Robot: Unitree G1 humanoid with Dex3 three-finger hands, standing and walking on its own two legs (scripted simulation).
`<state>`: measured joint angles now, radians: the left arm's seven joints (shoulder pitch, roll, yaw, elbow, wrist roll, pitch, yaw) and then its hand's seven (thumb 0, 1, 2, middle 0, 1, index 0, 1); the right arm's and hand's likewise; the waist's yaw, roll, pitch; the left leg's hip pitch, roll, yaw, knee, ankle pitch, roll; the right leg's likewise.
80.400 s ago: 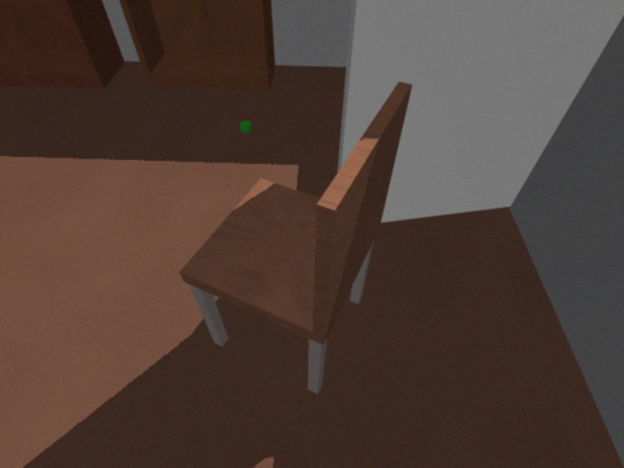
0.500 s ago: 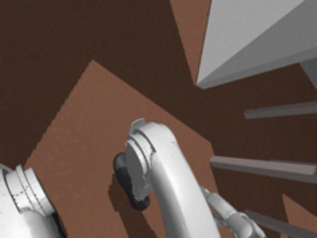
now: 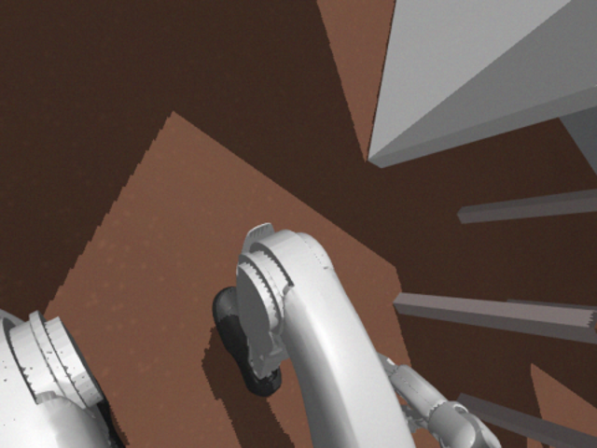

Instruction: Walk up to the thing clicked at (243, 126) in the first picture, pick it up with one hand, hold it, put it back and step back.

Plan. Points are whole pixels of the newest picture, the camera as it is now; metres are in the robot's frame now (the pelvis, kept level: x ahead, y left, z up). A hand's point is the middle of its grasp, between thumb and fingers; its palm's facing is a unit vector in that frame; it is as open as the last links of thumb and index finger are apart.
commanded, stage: rest palm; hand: left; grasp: from above
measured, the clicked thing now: out of the picture +0.47 +0.41 -0.29
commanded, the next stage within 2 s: go down in 0.16 s
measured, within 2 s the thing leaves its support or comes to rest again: neither
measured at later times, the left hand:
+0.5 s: hand out of the picture +0.45 +0.40 -0.24, palm faces -0.39 -0.17 -0.91, open 13.7 cm
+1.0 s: hand out of the picture +0.43 +0.43 -0.06, palm faces -0.38 -0.13 -0.92, open 13.8 cm
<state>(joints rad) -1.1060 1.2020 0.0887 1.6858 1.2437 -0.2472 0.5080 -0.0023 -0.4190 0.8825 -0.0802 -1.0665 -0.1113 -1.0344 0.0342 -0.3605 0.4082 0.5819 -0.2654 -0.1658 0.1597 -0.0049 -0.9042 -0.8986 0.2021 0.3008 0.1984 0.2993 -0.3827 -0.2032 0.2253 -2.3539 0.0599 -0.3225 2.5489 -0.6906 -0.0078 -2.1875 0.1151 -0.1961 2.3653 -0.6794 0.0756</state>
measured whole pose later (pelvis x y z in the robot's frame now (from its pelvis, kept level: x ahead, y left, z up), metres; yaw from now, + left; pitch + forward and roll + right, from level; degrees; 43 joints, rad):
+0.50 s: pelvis +0.00 +0.00 +0.00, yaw +0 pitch +26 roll -16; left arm -1.09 1.19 0.12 1.60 1.25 -0.25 0.48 0.00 -0.46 0.92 -0.07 -1.13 -0.11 -1.09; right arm 0.04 -0.36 0.40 0.58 -0.26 -0.16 0.17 0.00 -0.91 -0.89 0.20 0.30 0.20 0.30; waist -0.37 -0.20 0.21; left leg -2.35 0.06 -0.32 2.54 -0.70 -0.02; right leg -2.19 0.11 -0.20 2.36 -0.68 0.07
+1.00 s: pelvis +0.00 +0.00 +0.04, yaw +6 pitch +32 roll -12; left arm -0.93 0.95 0.08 1.05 1.08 -0.12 0.05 0.00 -0.47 0.93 -0.07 -1.13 -0.10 -1.10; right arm 0.12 -0.32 0.16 0.56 -0.11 0.03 0.13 0.00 -0.92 -0.90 0.20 0.30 0.20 0.30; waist -0.20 0.00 0.00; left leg -2.30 0.04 -0.20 2.36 -0.65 0.01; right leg -2.15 0.05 -0.12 2.26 -0.70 0.05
